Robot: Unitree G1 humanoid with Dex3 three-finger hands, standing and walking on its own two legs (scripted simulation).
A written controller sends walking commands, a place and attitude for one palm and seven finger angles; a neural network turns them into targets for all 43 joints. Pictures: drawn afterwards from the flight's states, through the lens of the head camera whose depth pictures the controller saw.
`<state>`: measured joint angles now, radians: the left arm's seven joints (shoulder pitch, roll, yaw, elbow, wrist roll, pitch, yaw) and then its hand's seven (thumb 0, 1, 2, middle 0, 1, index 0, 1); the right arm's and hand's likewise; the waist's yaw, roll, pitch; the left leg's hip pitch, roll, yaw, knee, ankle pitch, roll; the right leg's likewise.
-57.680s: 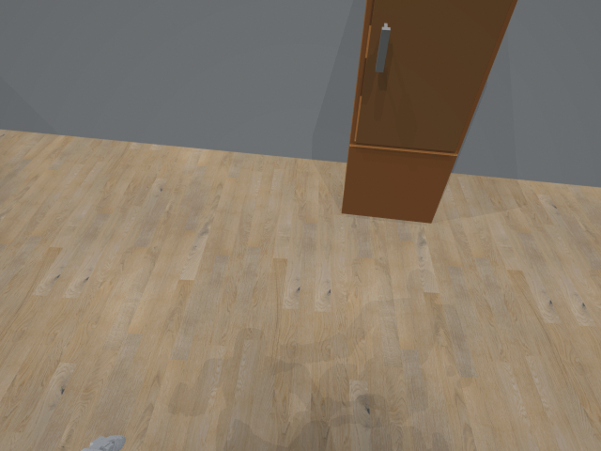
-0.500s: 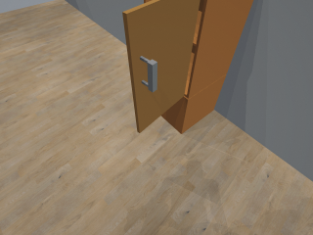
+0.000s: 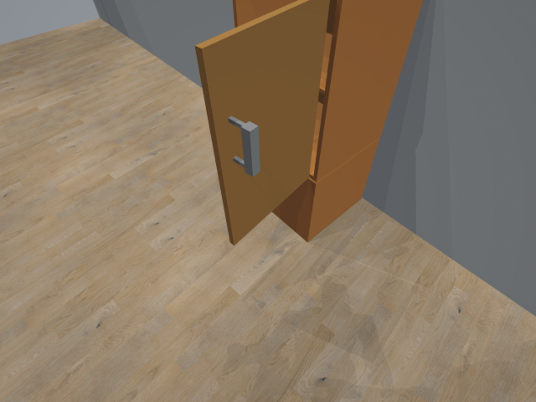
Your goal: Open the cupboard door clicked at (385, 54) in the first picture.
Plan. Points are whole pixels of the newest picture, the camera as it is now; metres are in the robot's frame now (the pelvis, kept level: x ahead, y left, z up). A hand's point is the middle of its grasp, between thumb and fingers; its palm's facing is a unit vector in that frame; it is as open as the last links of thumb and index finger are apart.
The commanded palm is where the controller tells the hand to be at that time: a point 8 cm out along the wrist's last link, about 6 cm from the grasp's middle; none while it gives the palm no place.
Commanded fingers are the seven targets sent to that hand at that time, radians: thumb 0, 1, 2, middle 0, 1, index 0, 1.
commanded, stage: let the arm hang, fingers relaxed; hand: left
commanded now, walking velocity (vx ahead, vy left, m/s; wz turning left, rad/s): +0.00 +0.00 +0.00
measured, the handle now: (243, 146) +0.61 +0.09 +0.02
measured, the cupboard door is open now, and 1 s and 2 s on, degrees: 97 97 97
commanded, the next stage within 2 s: look to check the result in 0.04 s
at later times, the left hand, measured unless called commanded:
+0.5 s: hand out of the picture +0.06 +0.21 -0.16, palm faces +0.02 -0.95 -0.31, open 7.4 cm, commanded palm none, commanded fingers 0.00 0.90 0.90 -0.20 -0.30 -0.20 -0.30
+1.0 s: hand out of the picture +0.09 +0.20 -0.16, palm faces +0.01 -0.96 -0.29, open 7.4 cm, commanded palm none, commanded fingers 0.00 0.90 0.90 -0.20 -0.30 -0.20 -0.30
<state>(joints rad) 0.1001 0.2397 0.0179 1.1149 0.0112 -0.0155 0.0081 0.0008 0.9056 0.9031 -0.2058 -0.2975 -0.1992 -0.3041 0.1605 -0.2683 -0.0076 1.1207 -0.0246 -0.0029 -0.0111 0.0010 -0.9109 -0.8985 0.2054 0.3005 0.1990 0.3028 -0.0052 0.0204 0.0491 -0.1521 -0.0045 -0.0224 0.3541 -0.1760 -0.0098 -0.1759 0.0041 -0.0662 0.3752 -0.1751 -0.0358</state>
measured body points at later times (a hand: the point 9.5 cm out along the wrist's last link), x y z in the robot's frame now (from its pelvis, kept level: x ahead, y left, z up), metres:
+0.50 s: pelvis +0.02 -0.01 +0.00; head +0.04 -0.02 +0.45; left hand +0.06 +0.26 -0.14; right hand +0.06 -0.27 -0.16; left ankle +0.01 +0.13 -0.75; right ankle +0.02 -0.09 -0.75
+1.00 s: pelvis +0.03 -0.01 +0.00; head +0.04 -0.02 +0.45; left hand +0.09 +0.25 -0.14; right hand +0.06 -0.27 -0.16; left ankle +0.01 +0.13 -0.75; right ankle +0.02 -0.09 -0.75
